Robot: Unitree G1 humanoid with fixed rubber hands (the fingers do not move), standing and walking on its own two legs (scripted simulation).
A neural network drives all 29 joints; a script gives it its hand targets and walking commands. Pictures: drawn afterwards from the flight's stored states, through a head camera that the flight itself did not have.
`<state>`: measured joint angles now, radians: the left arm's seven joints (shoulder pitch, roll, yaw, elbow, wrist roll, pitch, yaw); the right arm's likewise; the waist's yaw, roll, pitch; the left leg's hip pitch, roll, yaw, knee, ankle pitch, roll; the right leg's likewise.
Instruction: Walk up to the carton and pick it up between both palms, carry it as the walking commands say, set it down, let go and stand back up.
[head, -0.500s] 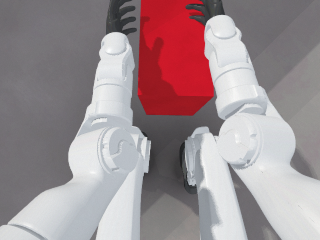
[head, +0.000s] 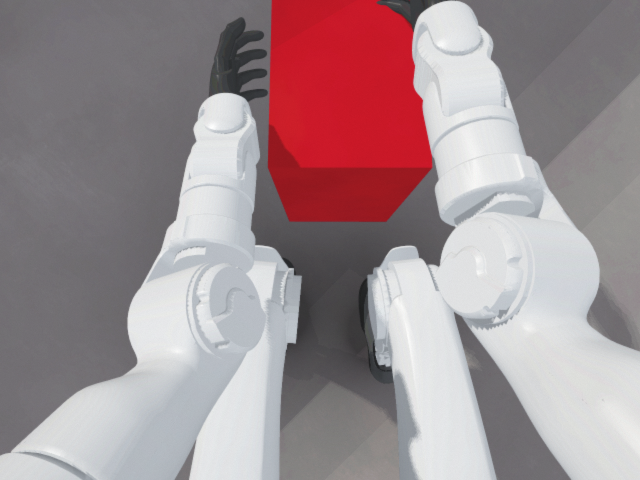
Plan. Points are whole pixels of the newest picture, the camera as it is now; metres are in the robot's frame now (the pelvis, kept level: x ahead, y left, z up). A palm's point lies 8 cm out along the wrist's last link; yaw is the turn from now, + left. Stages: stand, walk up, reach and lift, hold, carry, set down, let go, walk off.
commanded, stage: set down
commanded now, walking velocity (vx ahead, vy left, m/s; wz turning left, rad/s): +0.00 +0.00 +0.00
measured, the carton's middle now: (341, 111) +0.51 -0.01 -0.28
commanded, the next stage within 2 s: none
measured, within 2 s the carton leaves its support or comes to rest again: neither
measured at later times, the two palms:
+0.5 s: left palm (234, 95) +0.50 +0.12 -0.17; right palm out of the picture +0.57 -0.08 -0.09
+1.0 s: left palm (203, 110) +0.49 +0.16 -0.18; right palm out of the picture +0.57 -0.09 -0.09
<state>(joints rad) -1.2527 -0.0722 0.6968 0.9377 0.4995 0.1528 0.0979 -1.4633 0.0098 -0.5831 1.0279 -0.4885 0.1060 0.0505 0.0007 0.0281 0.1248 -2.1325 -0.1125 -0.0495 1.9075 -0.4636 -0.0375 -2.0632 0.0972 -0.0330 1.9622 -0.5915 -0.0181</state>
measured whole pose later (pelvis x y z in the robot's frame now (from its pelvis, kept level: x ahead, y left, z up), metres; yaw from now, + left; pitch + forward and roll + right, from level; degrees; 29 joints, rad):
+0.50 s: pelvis +0.00 +0.00 -0.01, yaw +0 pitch +40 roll -1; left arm -1.23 -0.01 0.60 0.94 0.45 0.10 0.10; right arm -1.54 0.00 -0.58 1.05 -0.49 0.07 0.09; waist -0.02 0.03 0.15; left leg -2.17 -0.11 -0.05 1.95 -0.48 -0.05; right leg -2.10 0.10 -0.03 2.01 -0.61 -0.02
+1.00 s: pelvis +0.00 +0.00 -0.03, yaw +0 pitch +37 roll -1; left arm -1.13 0.09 0.51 0.95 0.35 0.07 0.10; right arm -1.54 -0.07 -0.51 1.15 -0.41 0.02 0.14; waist -0.02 0.03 0.15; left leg -2.17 -0.11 -0.04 2.01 -0.50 -0.05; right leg -2.11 0.11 -0.03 2.07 -0.62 -0.02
